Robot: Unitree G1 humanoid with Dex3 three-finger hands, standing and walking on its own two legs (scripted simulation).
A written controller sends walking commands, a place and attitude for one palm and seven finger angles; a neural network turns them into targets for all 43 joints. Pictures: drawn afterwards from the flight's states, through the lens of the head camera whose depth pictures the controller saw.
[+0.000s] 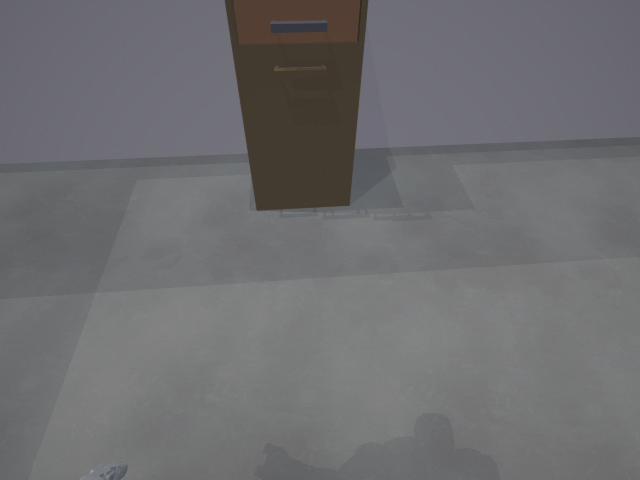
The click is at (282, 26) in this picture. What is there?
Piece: drawer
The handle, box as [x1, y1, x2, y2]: [270, 19, 326, 32]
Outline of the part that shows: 326,20 271,20 271,32 326,31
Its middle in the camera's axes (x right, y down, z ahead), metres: -0.07 -0.67 +1.20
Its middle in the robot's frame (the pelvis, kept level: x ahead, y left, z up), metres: +1.35 +0.13 +0.04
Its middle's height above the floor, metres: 0.81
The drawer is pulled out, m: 0.00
